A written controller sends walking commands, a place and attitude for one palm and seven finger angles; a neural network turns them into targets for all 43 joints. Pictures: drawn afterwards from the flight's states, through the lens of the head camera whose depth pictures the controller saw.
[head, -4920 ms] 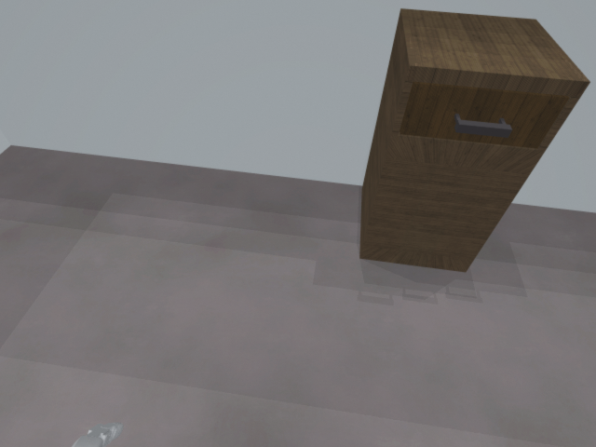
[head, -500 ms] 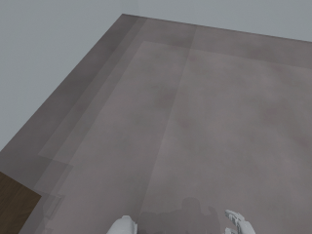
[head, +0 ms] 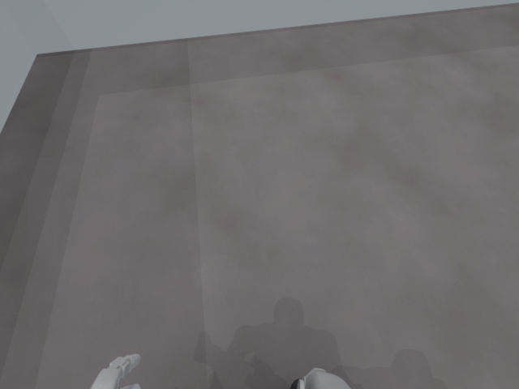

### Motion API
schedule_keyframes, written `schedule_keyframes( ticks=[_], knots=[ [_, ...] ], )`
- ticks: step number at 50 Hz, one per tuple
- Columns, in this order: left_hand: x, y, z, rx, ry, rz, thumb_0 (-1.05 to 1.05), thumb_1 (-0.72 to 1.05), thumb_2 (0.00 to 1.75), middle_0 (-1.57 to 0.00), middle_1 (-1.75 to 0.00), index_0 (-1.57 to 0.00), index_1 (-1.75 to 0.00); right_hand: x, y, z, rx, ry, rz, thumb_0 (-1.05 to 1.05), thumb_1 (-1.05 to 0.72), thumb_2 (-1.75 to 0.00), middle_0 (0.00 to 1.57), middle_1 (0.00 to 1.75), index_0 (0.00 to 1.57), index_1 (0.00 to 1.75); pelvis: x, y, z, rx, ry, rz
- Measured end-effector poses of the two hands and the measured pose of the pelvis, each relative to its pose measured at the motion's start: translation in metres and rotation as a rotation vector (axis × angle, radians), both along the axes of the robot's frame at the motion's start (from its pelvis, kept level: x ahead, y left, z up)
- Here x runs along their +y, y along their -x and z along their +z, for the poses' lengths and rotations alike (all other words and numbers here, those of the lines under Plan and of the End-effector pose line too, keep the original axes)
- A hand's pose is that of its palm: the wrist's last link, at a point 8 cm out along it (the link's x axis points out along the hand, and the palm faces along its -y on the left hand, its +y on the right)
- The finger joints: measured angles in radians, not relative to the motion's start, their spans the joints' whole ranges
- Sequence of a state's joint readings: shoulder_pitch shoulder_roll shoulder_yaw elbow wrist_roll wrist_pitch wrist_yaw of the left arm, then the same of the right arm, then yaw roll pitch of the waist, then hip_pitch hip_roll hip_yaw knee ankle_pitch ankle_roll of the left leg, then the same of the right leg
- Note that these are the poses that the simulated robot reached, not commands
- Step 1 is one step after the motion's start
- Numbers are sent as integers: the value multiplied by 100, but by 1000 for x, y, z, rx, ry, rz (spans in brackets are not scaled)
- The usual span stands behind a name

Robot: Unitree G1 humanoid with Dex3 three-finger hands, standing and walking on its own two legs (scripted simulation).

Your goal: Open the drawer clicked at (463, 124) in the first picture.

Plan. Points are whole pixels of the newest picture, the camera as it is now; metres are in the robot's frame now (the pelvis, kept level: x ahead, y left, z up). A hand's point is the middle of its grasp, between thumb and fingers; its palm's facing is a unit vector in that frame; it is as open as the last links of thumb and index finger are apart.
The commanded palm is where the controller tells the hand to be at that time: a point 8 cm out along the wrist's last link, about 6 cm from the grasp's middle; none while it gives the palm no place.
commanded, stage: turn to face it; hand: left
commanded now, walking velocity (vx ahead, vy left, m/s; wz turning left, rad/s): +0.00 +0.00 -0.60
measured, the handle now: out of the picture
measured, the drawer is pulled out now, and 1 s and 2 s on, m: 0.00 0.00 0.00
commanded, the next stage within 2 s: none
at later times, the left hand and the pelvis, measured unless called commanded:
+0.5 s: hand (154, 382) +0.15 +0.20 -0.16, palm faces +0.11 -0.98 -0.14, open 7.4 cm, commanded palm none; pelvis +0.06 +0.02 +0.02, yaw +4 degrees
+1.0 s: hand out of the picture +0.08 +0.17 -0.11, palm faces +0.36 -0.88 -0.29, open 7.4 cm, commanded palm none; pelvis +0.04 -0.06 +0.02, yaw +21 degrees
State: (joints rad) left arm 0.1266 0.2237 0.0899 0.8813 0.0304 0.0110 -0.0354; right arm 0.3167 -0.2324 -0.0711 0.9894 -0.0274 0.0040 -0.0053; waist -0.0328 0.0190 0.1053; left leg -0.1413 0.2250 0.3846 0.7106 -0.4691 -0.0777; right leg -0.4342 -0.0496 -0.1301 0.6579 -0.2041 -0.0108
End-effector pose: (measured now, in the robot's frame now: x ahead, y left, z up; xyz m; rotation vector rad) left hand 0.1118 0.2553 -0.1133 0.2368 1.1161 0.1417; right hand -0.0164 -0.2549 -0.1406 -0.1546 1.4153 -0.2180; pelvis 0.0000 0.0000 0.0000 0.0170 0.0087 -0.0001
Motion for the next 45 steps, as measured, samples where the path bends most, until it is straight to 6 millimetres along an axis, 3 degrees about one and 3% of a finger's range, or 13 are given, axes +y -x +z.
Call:
schedule_keyframes(
  ticks=[2, 5, 11, 17, 23, 31, 38, 45],
  knots=[
    [-10, -21, 0, -26, -13, -32, 1, 91, 90, -19, -29, -20, -30, -5, -5, -8, 18, -12, -24, 0, -91, -90, 20, 30, 20, 30, -5, -7, -3, -3, 2, -22],
    [-20, -35, 8, -24, -18, -44, 1, 90, 90, -19, -30, -20, -30, -6, -27, -3, -18, -19, -41, 1, -91, -90, 20, 30, 20, 30, -9, -16, 5, -13, -3, -51],
    [-36, -49, 18, -1, -5, -77, 1, 90, 90, -20, -30, -21, -30, 2, -80, 15, -155, -31, -38, 0, -91, -90, 20, 30, 20, 30, -9, -35, 20, -6, 3, -70],
    [-41, -58, 10, -42, 75, -32, 1, 90, 90, -20, -30, -21, -30, 25, -98, 20, -151, -44, 0, 0, -91, -90, 20, 30, 20, 30, 1, -54, 19, -18, 36, -14],
    [-19, -38, -17, -13, 133, 98, 1, 90, 90, -20, -30, -21, -30, 42, -106, 24, -96, -7, 80, 0, -92, -90, 20, 30, 20, 30, 17, -64, 11, -16, 46, 59],
    [14, 17, -5, 139, 66, 203, 1, 90, 90, -20, -30, -20, -30, 49, -115, 36, -58, -12, 144, 0, -91, -90, 20, 30, 20, 30, 19, -60, 26, 20, 49, 118],
    [16, 29, 8, 116, -1, 272, 1, 91, 90, -19, -30, -20, -30, 23, -130, 30, -61, -19, 204, 0, -91, -90, 21, 30, 21, 30, -1, -54, 26, 21, 41, 197],
    [-21, 26, 22, -31, -47, 318, 1, 91, 90, -19, -30, -20, -30, -25, -161, 8, -100, -35, 284, 0, -90, -90, 20, 30, 20, 30, -41, -45, 14, -3, 20, 297]
  ],
)
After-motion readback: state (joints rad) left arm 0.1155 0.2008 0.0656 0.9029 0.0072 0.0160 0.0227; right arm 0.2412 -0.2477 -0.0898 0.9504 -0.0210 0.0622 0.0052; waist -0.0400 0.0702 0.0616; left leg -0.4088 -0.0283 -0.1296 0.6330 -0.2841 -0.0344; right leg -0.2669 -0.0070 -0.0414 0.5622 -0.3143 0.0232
